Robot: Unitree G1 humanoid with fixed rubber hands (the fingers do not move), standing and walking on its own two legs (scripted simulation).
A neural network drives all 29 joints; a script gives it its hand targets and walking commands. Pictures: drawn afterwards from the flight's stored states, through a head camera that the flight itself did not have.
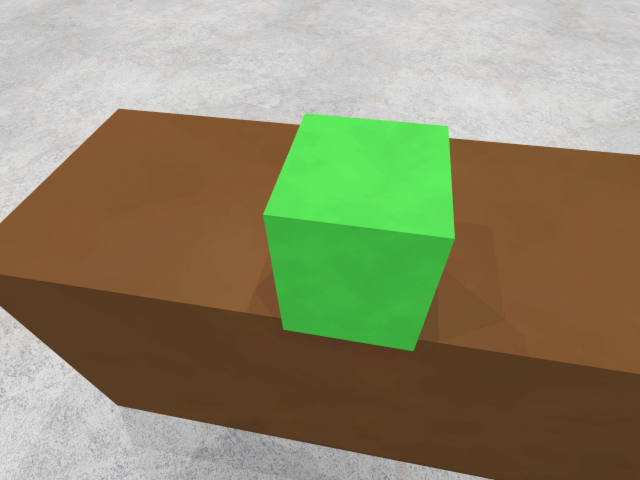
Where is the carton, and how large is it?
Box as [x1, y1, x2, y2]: [263, 113, 454, 350]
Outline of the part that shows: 305,113 263,213 283,329 413,350 454,239 447,126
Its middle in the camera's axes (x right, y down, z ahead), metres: +0.06 -0.01 +0.56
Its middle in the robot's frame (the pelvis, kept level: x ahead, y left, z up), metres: +0.43 -0.02 +0.06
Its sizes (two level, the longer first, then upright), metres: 0.210 0.200 0.250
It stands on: a pedestal, 0.72 m high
